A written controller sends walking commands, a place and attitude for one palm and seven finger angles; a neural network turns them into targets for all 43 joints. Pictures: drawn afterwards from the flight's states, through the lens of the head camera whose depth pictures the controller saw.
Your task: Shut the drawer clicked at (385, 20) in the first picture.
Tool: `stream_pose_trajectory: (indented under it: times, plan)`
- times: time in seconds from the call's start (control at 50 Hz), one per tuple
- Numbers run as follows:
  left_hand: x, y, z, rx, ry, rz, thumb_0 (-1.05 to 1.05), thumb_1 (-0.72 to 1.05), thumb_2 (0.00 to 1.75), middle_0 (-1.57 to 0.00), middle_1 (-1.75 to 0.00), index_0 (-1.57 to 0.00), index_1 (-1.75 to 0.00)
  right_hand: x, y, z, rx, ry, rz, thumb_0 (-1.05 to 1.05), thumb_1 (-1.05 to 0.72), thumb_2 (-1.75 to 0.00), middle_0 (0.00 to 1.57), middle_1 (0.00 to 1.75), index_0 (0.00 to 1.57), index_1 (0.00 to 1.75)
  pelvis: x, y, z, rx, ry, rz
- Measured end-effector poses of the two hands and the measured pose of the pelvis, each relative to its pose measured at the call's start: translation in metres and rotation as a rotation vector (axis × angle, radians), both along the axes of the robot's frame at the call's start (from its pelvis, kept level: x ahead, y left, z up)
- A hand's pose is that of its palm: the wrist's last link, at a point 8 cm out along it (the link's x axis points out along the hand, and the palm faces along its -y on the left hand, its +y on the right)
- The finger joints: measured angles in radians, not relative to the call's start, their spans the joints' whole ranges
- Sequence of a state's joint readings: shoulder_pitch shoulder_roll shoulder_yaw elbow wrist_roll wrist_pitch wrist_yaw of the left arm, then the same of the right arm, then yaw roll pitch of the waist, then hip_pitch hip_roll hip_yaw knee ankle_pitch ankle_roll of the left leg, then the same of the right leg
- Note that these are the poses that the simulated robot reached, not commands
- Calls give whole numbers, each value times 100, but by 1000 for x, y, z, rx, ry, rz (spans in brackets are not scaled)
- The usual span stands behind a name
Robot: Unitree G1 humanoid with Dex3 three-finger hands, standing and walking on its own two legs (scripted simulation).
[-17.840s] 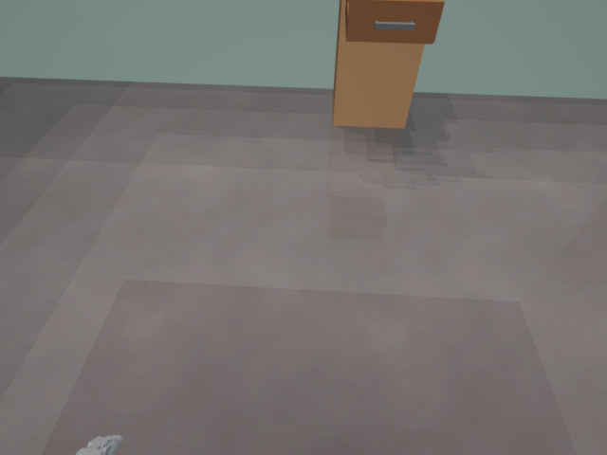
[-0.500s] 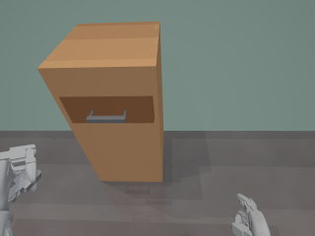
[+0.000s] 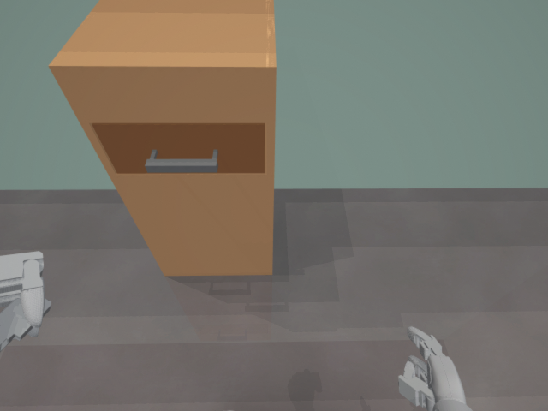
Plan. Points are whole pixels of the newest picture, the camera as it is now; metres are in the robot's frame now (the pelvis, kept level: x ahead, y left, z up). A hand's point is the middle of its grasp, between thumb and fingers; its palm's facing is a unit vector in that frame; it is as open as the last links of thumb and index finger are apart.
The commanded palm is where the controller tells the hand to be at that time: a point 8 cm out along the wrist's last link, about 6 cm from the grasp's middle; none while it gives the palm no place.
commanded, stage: step back with the hand held close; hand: left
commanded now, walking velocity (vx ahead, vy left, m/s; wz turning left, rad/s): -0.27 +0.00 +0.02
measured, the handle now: (183, 159) +0.65 +0.26 -0.09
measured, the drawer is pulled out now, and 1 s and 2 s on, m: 0.00 0.00 0.00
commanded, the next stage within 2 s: stop stepping back and stand still in 0.68 s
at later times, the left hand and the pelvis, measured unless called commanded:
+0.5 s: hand out of the picture +0.12 +0.25 +0.18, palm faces +0.37 -0.80 -0.47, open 3.2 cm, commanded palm +0.03 +0.29 +0.18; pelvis -0.08 +0.00 -0.01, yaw +2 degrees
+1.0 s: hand out of the picture +0.00 +0.22 +0.18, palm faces +0.24 -0.83 -0.50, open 3.2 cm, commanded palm -0.06 +0.27 +0.18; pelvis -0.20 +0.00 +0.00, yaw -3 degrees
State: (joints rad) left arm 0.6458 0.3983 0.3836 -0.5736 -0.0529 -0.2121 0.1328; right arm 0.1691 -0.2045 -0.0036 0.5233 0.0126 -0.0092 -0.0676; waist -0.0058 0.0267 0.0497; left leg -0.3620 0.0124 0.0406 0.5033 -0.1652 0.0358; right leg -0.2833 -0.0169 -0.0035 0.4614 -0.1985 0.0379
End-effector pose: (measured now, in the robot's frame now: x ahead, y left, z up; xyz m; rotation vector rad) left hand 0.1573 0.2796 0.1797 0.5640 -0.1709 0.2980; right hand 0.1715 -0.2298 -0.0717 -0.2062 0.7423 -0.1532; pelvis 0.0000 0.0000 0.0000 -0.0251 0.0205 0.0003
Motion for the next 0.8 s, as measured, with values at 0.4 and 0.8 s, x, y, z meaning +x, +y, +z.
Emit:
stream_pose_trajectory:
  times: [0.4, 0.8]
  plan:
    - [-65, -2, 0, -43, -183, -27, 1, 89, 89, -141, -160, -141, -160, -84, -12, -10, -71, 14, -18, 1, -91, -90, 20, 30, 20, 30, -67, 5, -14, -25, -29, 6]
    - [-126, -1, 5, -34, -166, -102, 1, 89, 89, -141, -160, -141, -160, -156, 10, -9, -30, 39, 3, 1, -91, -90, 20, 30, 20, 30, -142, 7, -7, -1, 14, -38]
